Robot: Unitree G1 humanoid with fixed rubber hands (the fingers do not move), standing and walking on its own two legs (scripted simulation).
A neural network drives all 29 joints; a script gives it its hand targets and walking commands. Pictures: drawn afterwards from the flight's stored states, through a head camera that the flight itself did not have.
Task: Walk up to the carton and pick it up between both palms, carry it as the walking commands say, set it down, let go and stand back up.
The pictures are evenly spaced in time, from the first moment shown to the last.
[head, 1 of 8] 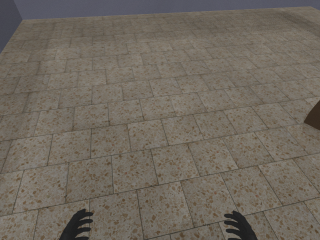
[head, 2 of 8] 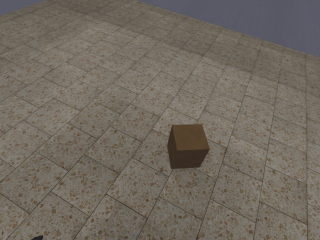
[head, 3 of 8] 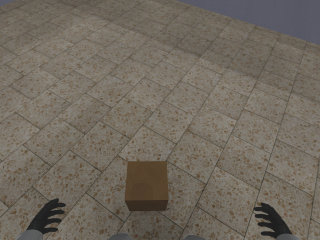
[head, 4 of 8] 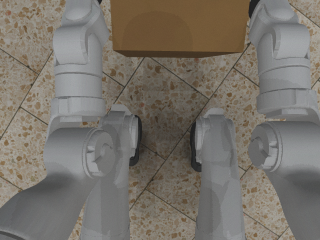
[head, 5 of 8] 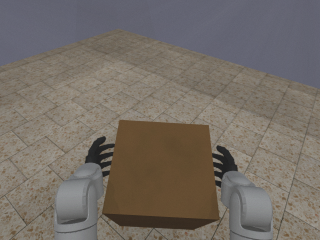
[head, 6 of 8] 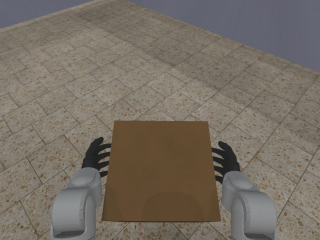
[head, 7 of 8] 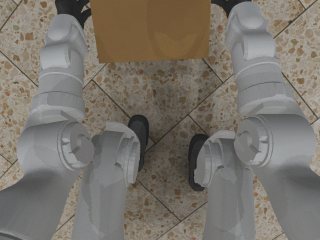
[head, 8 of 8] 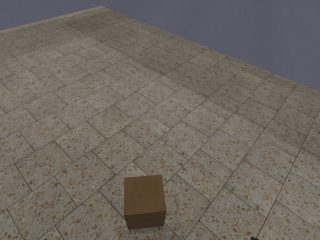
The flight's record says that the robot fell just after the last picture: no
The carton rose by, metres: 0.67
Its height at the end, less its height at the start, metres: +0.00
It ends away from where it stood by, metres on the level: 0.64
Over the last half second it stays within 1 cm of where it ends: yes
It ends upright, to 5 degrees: yes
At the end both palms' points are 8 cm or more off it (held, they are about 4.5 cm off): yes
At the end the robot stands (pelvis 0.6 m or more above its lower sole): yes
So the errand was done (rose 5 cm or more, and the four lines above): yes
